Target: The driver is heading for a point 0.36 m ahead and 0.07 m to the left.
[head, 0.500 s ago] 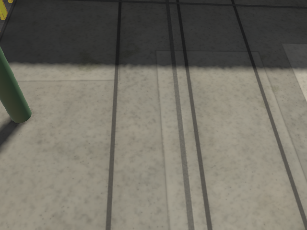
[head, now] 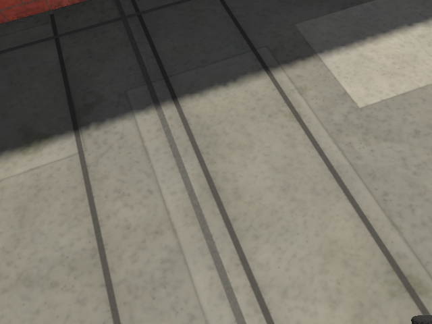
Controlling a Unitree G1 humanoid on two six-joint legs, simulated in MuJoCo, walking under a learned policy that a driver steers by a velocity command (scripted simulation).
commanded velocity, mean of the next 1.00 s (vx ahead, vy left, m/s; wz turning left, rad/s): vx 0.28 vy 0.00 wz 0.14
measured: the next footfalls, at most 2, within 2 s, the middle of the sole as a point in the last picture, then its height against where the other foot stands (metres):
left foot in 0.56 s outside the picture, level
right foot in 1.04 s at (244, 298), level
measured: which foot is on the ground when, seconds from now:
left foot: up 0.00-0.54, down 0.56-1.00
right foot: down 0.00-0.58, up 0.60-1.00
